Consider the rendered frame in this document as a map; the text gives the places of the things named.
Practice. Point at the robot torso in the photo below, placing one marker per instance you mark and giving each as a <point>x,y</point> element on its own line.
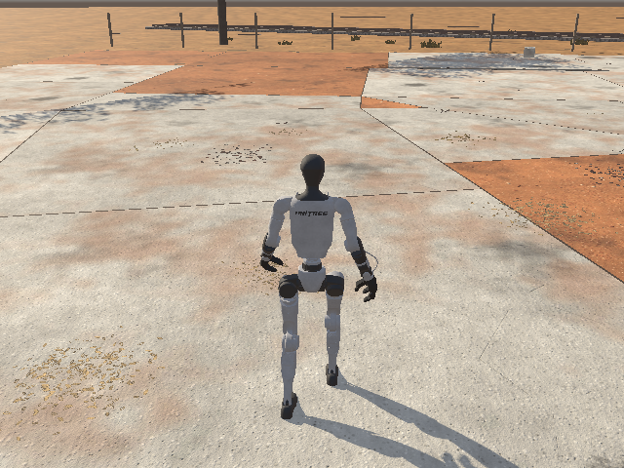
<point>311,229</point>

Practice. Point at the left robot upper arm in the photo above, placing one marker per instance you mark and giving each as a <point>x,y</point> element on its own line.
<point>281,206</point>

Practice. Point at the robot left hand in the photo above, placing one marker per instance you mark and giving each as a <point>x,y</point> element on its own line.
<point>274,259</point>

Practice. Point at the robot right shin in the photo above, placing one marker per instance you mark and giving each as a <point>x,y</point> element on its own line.
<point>333,338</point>

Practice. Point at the robot right hand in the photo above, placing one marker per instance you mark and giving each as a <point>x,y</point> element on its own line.
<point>371,287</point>

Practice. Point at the robot right forearm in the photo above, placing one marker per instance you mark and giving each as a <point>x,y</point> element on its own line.
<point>362,262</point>

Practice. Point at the robot left forearm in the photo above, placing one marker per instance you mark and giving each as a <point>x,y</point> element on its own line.
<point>267,252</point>

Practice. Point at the right robot upper arm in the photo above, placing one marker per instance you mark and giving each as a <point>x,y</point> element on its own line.
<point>343,207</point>

